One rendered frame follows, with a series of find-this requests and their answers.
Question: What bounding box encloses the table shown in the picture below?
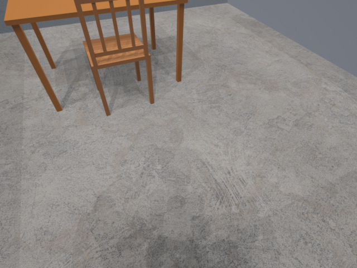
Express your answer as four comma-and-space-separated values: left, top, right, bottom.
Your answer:
4, 0, 188, 112

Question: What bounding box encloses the chair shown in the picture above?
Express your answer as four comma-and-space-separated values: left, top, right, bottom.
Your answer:
74, 0, 154, 116

